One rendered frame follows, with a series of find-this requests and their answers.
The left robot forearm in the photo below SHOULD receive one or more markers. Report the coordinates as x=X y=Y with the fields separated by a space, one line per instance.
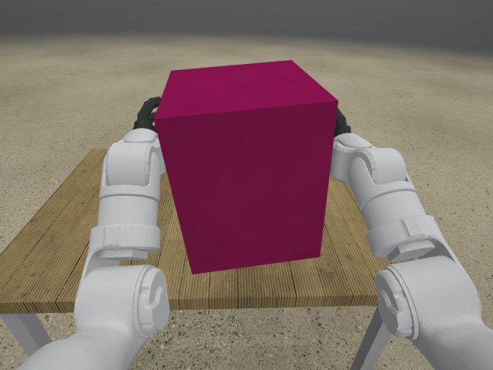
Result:
x=128 y=207

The carton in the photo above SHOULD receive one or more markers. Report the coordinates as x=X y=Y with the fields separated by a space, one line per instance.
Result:
x=247 y=150

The right robot forearm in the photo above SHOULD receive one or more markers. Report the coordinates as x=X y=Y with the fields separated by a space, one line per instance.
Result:
x=398 y=226

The right robot hand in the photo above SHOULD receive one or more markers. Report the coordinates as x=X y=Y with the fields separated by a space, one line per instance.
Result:
x=341 y=124

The robot right upper arm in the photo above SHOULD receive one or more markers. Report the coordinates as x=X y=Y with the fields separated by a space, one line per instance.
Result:
x=431 y=302

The left robot hand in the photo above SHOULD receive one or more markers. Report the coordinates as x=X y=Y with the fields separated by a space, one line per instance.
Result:
x=145 y=118

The robot left upper arm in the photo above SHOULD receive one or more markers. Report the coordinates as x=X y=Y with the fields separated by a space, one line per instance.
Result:
x=117 y=309

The table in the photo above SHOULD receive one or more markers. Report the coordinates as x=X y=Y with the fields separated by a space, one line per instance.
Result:
x=41 y=268

